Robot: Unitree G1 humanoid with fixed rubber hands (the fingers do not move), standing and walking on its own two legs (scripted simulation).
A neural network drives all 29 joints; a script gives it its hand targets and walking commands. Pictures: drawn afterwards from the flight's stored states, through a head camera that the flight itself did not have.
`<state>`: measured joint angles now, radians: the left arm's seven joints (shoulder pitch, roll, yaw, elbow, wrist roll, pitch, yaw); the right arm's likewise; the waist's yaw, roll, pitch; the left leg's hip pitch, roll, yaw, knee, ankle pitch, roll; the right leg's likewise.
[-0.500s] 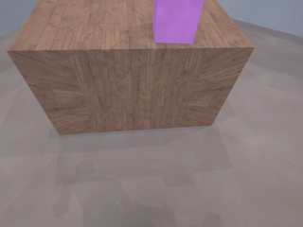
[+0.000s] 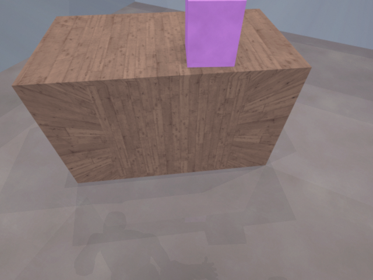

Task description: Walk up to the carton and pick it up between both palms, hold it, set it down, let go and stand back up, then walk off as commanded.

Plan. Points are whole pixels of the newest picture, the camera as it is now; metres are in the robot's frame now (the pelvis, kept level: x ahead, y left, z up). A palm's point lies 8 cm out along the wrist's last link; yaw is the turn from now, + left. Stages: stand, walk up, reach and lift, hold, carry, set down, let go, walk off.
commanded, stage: stand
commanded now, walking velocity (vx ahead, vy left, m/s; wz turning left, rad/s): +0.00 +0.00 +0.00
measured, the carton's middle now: (210, 25) +1.04 -0.03 +0.08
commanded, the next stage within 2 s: none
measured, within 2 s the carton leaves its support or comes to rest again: neither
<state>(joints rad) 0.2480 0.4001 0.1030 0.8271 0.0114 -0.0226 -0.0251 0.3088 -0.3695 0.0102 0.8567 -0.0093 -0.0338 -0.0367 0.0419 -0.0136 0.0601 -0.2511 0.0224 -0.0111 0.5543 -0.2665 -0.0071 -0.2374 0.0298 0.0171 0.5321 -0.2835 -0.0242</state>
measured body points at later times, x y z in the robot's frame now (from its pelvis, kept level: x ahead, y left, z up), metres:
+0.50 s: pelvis -0.03 +0.01 +0.00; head -0.02 +0.01 +0.45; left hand +0.02 +0.34 -0.11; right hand +0.06 -0.29 -0.12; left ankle +0.00 +0.13 -0.73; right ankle +0.00 -0.11 -0.73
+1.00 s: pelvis -0.03 +0.01 +0.00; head -0.02 +0.01 +0.45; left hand +0.03 +0.34 -0.11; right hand +0.06 -0.29 -0.12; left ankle +0.00 +0.13 -0.73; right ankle +0.00 -0.11 -0.73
